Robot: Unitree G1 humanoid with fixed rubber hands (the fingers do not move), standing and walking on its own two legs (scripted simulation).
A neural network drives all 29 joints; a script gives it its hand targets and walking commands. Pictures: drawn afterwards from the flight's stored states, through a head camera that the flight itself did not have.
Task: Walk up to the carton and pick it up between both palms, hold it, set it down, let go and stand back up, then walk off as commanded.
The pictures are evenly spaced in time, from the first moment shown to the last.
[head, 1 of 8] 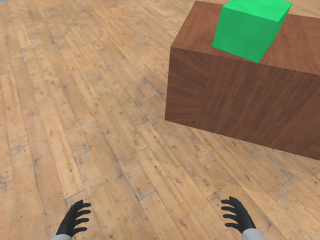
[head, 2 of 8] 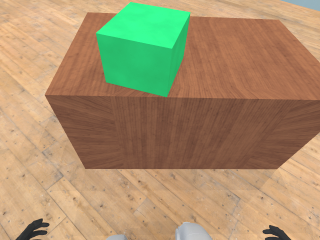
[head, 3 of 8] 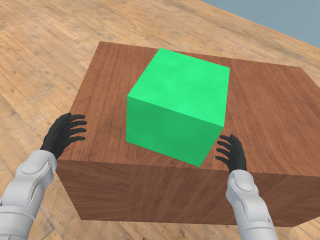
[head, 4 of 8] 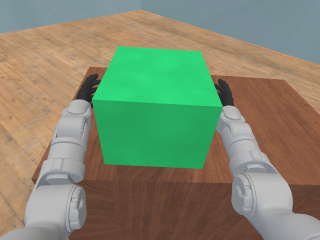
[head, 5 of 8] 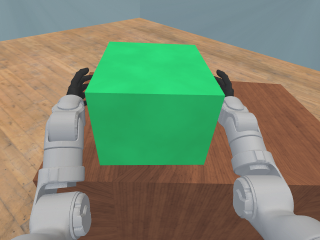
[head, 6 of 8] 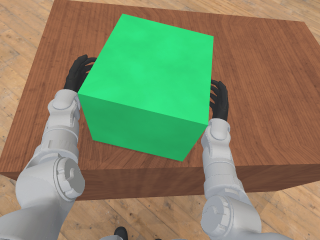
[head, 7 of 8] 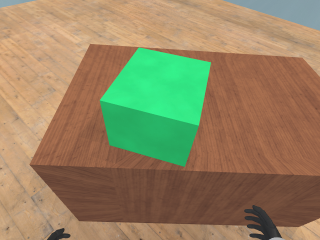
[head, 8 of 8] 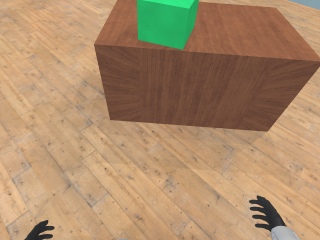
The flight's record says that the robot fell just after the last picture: no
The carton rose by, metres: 0.22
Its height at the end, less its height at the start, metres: +0.00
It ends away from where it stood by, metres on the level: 0.01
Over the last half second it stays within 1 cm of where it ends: yes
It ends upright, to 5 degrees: yes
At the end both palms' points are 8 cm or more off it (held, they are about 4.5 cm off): yes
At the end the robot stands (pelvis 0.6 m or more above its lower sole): yes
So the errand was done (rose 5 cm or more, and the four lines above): yes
